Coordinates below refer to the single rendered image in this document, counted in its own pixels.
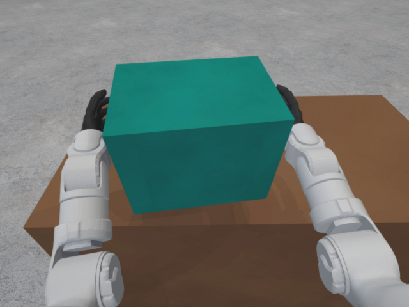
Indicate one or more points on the robot left upper arm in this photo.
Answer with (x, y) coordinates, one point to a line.
(90, 280)

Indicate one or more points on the robot right hand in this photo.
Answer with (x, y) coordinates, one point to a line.
(291, 103)

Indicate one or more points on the robot right upper arm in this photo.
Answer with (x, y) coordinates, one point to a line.
(360, 266)

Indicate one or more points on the carton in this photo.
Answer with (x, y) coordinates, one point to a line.
(193, 133)

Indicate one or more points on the pedestal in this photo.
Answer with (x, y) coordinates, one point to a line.
(256, 253)

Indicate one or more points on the right robot forearm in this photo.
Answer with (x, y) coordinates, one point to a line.
(334, 209)

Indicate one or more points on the robot left hand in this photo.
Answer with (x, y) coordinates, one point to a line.
(95, 113)

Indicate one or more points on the left robot forearm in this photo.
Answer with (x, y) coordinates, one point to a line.
(84, 198)

